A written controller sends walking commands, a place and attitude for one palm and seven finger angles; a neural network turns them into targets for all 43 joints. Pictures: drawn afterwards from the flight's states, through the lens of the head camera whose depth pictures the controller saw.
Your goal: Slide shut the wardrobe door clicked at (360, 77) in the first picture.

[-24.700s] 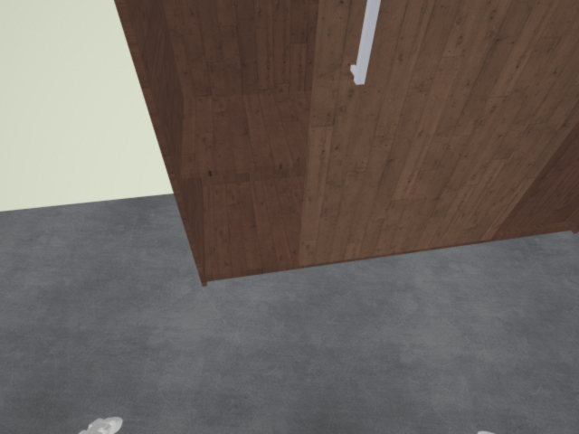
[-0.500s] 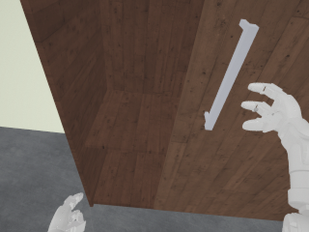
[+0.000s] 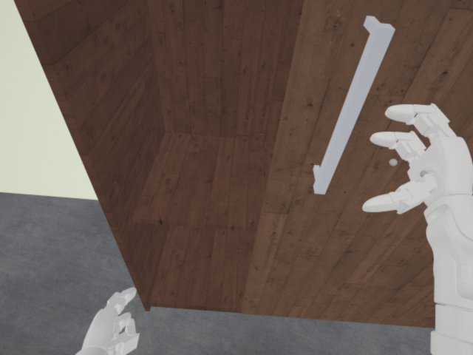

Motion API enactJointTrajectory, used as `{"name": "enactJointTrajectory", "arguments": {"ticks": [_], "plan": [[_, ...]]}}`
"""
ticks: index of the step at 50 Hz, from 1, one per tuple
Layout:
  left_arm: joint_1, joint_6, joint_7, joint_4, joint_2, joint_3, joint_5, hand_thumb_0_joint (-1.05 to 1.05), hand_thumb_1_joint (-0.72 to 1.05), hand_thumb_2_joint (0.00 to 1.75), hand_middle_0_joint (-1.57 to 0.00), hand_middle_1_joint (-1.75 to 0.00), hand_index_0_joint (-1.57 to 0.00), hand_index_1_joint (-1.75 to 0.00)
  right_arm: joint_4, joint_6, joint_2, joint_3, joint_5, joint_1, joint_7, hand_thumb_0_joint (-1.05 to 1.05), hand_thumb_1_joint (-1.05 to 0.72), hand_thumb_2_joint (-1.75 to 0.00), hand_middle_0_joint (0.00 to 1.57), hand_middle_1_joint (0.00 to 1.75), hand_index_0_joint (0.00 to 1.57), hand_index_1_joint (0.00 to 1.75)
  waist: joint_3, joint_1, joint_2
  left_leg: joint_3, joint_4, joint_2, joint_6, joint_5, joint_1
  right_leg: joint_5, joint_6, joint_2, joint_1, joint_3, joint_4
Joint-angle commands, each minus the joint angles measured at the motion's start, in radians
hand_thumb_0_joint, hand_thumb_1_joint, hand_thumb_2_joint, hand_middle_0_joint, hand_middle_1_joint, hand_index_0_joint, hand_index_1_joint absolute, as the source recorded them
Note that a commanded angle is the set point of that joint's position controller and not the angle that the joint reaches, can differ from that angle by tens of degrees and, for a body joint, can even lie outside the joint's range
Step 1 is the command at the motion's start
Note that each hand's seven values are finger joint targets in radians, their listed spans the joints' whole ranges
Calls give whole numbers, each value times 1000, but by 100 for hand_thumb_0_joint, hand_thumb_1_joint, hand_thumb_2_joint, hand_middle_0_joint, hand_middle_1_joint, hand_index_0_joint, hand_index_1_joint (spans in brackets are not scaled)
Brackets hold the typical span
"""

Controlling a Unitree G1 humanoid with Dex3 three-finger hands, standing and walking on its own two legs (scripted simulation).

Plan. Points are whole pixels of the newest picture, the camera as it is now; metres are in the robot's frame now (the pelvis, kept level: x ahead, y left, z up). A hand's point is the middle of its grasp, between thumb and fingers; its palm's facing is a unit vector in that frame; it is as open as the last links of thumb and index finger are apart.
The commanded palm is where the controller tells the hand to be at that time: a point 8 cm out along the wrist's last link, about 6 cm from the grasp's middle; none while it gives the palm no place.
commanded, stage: move the hooked fingers beside the handle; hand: right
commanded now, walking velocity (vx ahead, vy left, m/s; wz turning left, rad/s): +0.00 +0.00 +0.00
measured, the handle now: (341, 119) +0.42 -0.14 +0.23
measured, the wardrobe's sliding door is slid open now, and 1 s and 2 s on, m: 0.37 0.37 0.37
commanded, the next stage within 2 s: feel for the door with the fingertips in 1.76 s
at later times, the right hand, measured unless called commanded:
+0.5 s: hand (424, 111) +0.35 -0.20 +0.30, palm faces +0.11 +0.99 -0.06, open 13.9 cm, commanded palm +0.33 -0.25 +0.23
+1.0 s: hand (401, 159) +0.35 -0.21 +0.22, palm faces +0.06 +1.00 -0.06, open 14.0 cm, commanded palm +0.31 -0.25 +0.23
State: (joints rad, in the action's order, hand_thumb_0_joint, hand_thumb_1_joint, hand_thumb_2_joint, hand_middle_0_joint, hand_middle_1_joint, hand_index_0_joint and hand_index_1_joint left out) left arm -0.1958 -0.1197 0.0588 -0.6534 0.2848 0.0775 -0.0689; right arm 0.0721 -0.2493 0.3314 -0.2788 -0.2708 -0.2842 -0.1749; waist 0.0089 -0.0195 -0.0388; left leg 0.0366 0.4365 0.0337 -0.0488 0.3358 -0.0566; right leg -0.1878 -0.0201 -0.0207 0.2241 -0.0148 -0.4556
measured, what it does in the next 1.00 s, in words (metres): stands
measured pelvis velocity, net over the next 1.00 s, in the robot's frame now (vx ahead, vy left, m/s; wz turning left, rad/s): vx -0.01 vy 0.01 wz -0.03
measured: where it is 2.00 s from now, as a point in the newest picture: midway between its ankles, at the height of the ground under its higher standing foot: outside the picture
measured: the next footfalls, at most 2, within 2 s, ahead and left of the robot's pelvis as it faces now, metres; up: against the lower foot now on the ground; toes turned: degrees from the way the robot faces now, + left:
none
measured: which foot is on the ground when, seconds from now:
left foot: down 0.00-1.00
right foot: down 0.00-1.00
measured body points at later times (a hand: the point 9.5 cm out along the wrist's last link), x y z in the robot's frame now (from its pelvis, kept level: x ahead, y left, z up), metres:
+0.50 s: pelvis +0.00 +0.00 +0.00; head -0.05 +0.03 +0.45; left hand +0.16 +0.24 -0.10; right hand +0.34 -0.26 +0.30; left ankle -0.06 +0.08 -0.74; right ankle +0.04 -0.11 -0.74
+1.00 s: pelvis -0.01 +0.01 +0.00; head -0.05 +0.04 +0.45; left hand +0.18 +0.24 -0.09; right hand +0.34 -0.27 +0.22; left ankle -0.06 +0.08 -0.74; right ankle +0.04 -0.11 -0.74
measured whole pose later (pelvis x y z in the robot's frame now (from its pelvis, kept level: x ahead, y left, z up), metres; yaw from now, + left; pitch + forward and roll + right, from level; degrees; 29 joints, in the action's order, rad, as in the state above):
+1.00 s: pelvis -0.01 +0.01 +0.00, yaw -2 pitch -3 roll +0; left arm -0.17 -0.07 0.07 -0.69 0.31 0.08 -0.12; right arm -0.43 -0.39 0.45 -0.24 -0.27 -0.53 -0.23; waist 0.07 -0.02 -0.09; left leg 0.07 0.43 0.05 -0.05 0.33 -0.06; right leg -0.19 -0.02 -0.01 0.25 0.02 -0.48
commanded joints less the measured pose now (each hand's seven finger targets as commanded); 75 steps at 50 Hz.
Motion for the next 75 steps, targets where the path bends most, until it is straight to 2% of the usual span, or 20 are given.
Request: {"name": "enactJointTrajectory", "arguments": {"ticks": [1, 4, 7, 10, 13, 17, 25, 30, 35, 36, 39, 42, 45, 49, 55, 59, 64, 68, 72, 75], "plan": [[179, -49, 5, 96, 102, -47, -2, 0, 90, 90, -20, -30, -20, -30, 53, 50, 331, -185, -2, -534, 37, 0, 50, -30, 30, 120, 30, 120, 289, -3, -99, -19, -56, -15, 19, -448, -92, 287, -27, 21, -318, 60, 5], [161, 6, 21, 82, 124, -40, -25, 0, 90, 90, -20, -30, -20, -30, -346, -113, 180, -20, -7, -343, -19, 0, 50, -30, 30, 120, 30, 120, -44, 27, 126, -23, -138, -20, 47, -237, -221, 17, -30, 12, -89, 47, 32], [161, 20, 19, 111, 142, -41, -55, 0, 90, 90, -20, -30, -20, -30, -487, -162, 94, 86, -10, -365, -72, 0, 50, -30, 30, 120, 30, 120, -38, 35, 134, -28, -138, -29, 54, -197, -258, -12, -34, 17, -81, 58, 30], [172, -5, 7, 138, 129, -51, -51, 0, 90, 90, -20, -30, -20, -30, -288, -133, 98, 120, -19, -558, -97, 0, 50, -30, 30, 120, 30, 120, 58, 41, 90, -33, -108, -36, 53, -244, -250, 29, -44, 18, -141, 73, 4], [166, -51, 5, 191, 123, -51, -21, 0, 90, 90, -20, -30, -20, -30, 305, 77, 350, -78, -15, -874, -24, 0, 50, -30, 30, 120, 30, 120, 400, 25, -49, -37, -73, -29, 18, -350, -140, 198, -43, 5, -352, 89, -14], [125, -85, 7, 118, 105, -43, 15, 0, 90, 90, -20, -30, -20, -30, 402, 227, 461, -261, -6, -729, 90, 0, 50, -30, 30, 120, 30, 120, 562, -16, -118, -25, -26, -20, 12, -407, -69, 341, -16, 31, -451, 97, 0], [134, 24, 1, 97, 145, -50, -43, 0, 90, 90, -20, -30, -20, -30, -566, -168, 130, 66, -14, -317, -33, 0, 50, -30, 30, 120, 30, 120, -73, 0, 165, -24, -149, -31, 41, -236, -206, 4, -21, 7, -26, 38, 48], [163, -12, -7, 172, 124, -56, -42, 0, 90, 90, -20, -30, -20, -30, -120, -88, 152, 42, -36, -521, -92, 0, 50, -30, 30, 120, 30, 120, 136, 20, 112, -37, -92, -36, 61, -395, -184, 109, -50, 7, -154, 51, -13], [115, -90, -4, 145, 119, -50, 5, 0, 90, 90, -20, -30, -20, -30, 563, 230, 573, -323, -25, -706, 63, 0, 50, -30, 30, 120, 30, 120, 564, -31, -125, -37, -19, -31, 18, -504, -48, 392, -31, 17, -411, 72, -26], [118, -90, 0, 124, 98, -45, 11, 0, 90, 90, -20, -30, -20, -30, 507, 238, 483, -288, -5, -633, 80, 0, 50, -30, 30, 120, 30, 120, 565, -21, -155, -29, -3, -25, 17, -496, -50, 405, -26, 25, -439, 67, -20], [162, -69, 3, 92, 100, -54, -1, 0, 90, 90, -20, -30, -20, -30, 183, 122, 377, -211, 15, -567, 85, 0, 50, -30, 30, 120, 30, 120, 359, -9, -178, -31, -49, -21, 17, -467, -68, 318, -25, 21, -357, 56, 4], [161, -5, 15, 67, 116, -45, -25, 0, 90, 90, -20, -30, -20, -30, -282, -78, 187, -37, -1, -356, -2, 0, 50, -30, 30, 120, 30, 120, -16, 27, 94, -29, -127, -23, 61, -338, -186, 64, -31, 10, -108, 27, 20], [143, 5, 8, 98, 149, -50, -52, 0, 90, 90, -20, -30, -20, -30, -529, -135, 70, 111, -26, -314, -70, 0, 50, -30, 30, 120, 30, 120, -80, 28, 167, -41, -146, -38, 69, -219, -263, -23, -27, 11, -45, 43, 20], [162, -15, 8, 138, 141, -56, -53, 0, 90, 90, -20, -30, -20, -30, -301, -113, 133, 83, -30, -528, -115, 0, 50, -30, 30, 120, 30, 120, 60, 36, 155, -56, -107, -45, 85, -291, -254, 32, -49, 15, -129, 65, -13], [119, -89, 7, 137, 102, -44, 11, 0, 90, 90, -20, -30, -20, -30, 507, 251, 586, -348, -5, -734, 76, 0, 50, -30, 30, 120, 30, 120, 598, -35, -148, -42, -9, -32, 16, -480, -28, 364, -26, 24, -410, 72, -27], [165, -58, 8, 95, 97, -53, -1, 0, 90, 90, -20, -30, -20, -30, 88, 118, 388, -218, 19, -589, 81, 0, 50, -30, 30, 120, 30, 120, 348, -14, -163, -34, -52, -24, 14, -471, -40, 302, -24, 21, -320, 54, 11], [137, 12, 16, 107, 138, -42, -50, 0, 90, 90, -20, -30, -20, -30, -513, -120, 83, 76, -7, -280, -64, 0, 50, -30, 30, 120, 30, 120, -74, 35, 158, -32, -155, -27, 69, -214, -258, -20, -32, 17, -58, 44, 31], [153, -9, 1, 137, 143, -53, -62, 0, 90, 90, -20, -30, -20, -30, -423, -145, 65, 130, -35, -440, -127, 0, 50, -30, 30, 120, 30, 120, 16, 39, 163, -41, -116, -37, 81, -256, -272, 14, -48, 23, -118, 72, 2], [149, -71, 5, 187, 126, -55, -19, 0, 90, 90, -20, -30, -20, -30, 414, 126, 387, -111, -20, -889, -10, 0, 50, -30, 30, 120, 30, 120, 433, 23, -57, -37, -61, -27, 22, -351, -138, 215, -44, 9, -375, 82, -14], [87, -114, 3, 105, 118, -54, 13, 0, 90, 90, -20, -30, -20, -30, 547, 268, 569, -325, -6, -702, 114, 0, 50, -30, 30, 120, 30, 120, 598, -36, -164, -25, -17, -23, 8, -407, -96, 391, -8, 36, -471, 101, -16]]}}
